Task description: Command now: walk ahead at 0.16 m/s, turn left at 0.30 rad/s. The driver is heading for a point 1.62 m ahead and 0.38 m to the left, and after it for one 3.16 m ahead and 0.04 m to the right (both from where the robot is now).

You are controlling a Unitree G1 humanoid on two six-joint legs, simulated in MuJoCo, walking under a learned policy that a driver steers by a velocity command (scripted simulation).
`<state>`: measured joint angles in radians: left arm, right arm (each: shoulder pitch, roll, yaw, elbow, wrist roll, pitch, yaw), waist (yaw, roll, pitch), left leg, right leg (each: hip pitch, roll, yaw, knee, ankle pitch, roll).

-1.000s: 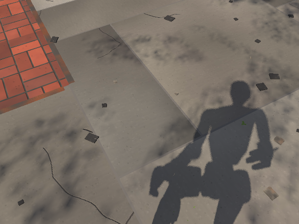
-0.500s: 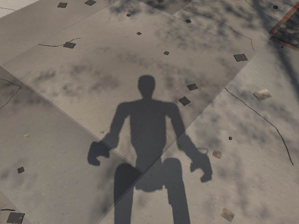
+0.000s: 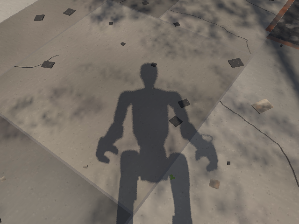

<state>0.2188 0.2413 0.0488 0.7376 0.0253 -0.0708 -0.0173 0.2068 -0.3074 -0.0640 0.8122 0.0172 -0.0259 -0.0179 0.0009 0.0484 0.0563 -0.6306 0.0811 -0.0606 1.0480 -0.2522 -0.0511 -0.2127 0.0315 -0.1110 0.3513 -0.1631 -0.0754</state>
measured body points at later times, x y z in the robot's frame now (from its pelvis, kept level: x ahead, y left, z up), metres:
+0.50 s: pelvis +0.09 +0.04 -0.01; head +0.14 +0.08 +0.44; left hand +0.18 +0.35 -0.12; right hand +0.31 -0.20 -0.09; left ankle +0.12 +0.14 -0.75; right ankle +0.14 -0.12 -0.68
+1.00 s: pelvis +0.12 +0.00 -0.01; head +0.15 +0.00 +0.44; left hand +0.12 +0.30 -0.11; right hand +0.38 -0.17 -0.11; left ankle +0.03 +0.13 -0.73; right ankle +0.18 -0.10 -0.75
